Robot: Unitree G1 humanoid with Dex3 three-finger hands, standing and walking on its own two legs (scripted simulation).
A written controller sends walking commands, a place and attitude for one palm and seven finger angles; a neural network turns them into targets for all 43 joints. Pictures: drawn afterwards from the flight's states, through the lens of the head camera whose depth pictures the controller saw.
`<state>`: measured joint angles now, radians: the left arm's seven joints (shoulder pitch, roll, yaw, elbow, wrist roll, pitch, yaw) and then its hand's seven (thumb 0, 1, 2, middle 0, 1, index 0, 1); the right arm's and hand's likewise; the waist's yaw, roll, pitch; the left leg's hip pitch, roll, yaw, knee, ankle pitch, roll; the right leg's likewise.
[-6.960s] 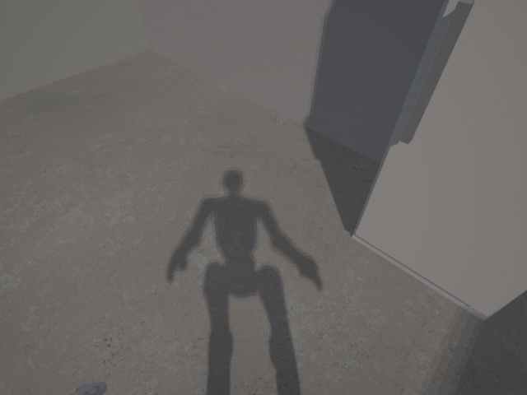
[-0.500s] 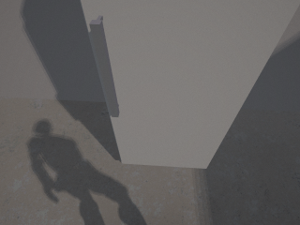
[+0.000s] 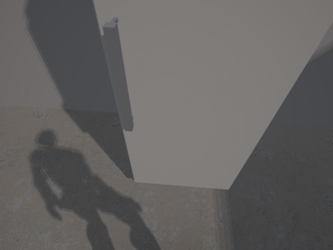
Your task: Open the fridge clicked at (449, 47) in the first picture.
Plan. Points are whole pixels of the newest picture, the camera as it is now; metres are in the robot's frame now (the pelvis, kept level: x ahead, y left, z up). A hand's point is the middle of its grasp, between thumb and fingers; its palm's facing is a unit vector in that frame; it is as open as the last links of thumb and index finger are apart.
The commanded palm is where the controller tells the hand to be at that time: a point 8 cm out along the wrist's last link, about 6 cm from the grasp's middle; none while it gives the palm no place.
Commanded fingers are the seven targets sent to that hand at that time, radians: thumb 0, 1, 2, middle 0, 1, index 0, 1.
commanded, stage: look again from close up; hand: left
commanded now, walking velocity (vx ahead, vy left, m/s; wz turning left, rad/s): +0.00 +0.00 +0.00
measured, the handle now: (123, 84) +0.55 +0.18 +0.08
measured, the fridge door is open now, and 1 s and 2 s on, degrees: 0 0 0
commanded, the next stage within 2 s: shuffle to correct the standing spot in 0.02 s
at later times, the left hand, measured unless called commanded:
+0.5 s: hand out of the picture +0.01 +0.20 -0.19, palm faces +0.02 -0.99 -0.16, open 7.4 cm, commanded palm none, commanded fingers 0.00 0.90 0.90 -0.20 -0.30 -0.20 -0.30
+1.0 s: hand out of the picture +0.13 +0.19 -0.17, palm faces +0.08 -0.97 -0.22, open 7.3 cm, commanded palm none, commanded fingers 0.00 0.90 0.90 -0.20 -0.30 -0.20 -0.30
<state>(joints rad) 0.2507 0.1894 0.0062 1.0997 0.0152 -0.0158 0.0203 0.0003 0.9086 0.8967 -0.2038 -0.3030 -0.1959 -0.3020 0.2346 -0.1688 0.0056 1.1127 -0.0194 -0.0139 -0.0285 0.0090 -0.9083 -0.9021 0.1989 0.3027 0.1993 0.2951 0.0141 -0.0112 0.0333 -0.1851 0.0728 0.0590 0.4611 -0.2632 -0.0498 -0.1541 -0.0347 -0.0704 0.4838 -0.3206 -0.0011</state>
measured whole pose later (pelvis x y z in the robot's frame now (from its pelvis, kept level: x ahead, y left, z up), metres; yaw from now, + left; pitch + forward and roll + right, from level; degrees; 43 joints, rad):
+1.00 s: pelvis +0.07 +0.00 +0.00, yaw +2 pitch +0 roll +2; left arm 0.18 0.18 0.04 0.99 0.03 0.00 0.04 -0.01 0.93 0.90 -0.21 -0.30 -0.20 -0.30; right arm 0.15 -0.16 -0.04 1.01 -0.01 0.02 -0.03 0.01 -0.91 -0.90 0.20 0.30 0.20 0.29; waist 0.02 -0.04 0.07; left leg -0.32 0.02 0.06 0.72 -0.41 -0.03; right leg -0.32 -0.04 -0.13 0.56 -0.24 -0.06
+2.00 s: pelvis -0.02 +0.03 -0.01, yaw +3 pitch -5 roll +1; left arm 0.35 0.13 0.02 1.02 0.03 0.02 0.02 0.00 0.92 0.90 -0.20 -0.30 -0.20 -0.30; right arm 0.33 -0.15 -0.02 1.04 -0.03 0.04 -0.02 0.01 -0.90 -0.90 0.20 0.30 0.20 0.30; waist 0.01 0.00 0.02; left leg -0.31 -0.05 0.09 0.56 -0.25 0.06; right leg -0.38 0.01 0.04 0.60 -0.26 -0.03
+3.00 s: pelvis -0.05 +0.02 +0.00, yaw +3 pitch +0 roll +0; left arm 0.31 0.14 -0.01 1.09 0.01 -0.01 0.02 0.01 0.92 0.90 -0.20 -0.30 -0.20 -0.30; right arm 0.30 -0.15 0.01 1.08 -0.01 -0.02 -0.03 0.01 -0.91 -0.90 0.20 0.30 0.20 0.29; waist 0.00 0.00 0.02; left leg -0.20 -0.01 0.02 0.44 -0.23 0.01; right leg -0.24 0.03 0.04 0.45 -0.21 -0.02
